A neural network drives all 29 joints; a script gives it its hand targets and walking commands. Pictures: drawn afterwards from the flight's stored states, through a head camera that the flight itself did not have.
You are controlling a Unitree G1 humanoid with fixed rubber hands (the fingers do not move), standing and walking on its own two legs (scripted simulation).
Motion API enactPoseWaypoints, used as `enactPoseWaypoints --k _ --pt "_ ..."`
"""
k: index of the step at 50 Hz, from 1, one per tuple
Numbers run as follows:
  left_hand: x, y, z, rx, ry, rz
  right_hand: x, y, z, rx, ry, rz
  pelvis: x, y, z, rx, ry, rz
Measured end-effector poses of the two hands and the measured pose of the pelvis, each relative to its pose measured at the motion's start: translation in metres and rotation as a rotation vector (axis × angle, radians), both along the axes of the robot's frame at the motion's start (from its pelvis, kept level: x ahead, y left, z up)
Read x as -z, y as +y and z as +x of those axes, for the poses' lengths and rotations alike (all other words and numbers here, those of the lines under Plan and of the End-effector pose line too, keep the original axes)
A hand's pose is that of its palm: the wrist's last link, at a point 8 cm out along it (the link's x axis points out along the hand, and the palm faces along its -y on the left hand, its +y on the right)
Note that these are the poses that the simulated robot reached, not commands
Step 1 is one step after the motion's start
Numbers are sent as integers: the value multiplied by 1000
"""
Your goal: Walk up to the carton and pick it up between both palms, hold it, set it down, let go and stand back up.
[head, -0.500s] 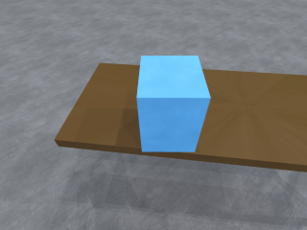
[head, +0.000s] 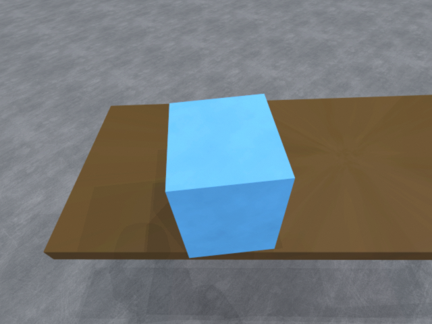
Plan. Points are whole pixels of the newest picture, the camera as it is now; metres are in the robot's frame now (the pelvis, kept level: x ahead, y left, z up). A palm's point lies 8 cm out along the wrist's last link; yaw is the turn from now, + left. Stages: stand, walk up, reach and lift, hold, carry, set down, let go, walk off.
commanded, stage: walk up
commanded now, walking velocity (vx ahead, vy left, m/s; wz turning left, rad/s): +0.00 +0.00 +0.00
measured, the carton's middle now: (224, 180) +0.39 -0.02 +0.05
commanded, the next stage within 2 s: stand in 0.40 s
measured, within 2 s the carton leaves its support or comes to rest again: neither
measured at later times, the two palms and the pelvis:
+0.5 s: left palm out of the picture -0.02 +0.21 -0.14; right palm out of the picture -0.01 -0.19 -0.14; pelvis +0.02 +0.01 +0.01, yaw +0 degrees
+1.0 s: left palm out of the picture +0.12 +0.26 -0.16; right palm out of the picture +0.11 -0.23 -0.15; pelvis -0.03 +0.02 -0.04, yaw +0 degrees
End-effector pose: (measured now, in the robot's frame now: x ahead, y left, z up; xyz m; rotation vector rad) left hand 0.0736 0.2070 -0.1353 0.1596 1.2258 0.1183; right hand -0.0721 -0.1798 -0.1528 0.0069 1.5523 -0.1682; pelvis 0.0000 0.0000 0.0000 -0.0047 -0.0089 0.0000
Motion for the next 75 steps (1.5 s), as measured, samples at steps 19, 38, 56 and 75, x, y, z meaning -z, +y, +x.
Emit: enactPoseWaypoints --k 19,38,56,75 --pt "7 9 -71 -121 198 -18 -9 -25 69 -87 -85 -81 -6 2 18 -5 -14 -7" --pt "10 0 -90 -121 251 -56 -10 8 36 -67 -16 -28 -6 12 18 -1 -17 -6" --pt "-45 22 91 -30 -17 -75 -38 -1 225 -79 -429 38 23 10 -48 15 8 -12" --pt "-49 21 4 -88 -84 49 -48 -13 171 -82 -476 -18 22 -40 -40 -76 10 -25"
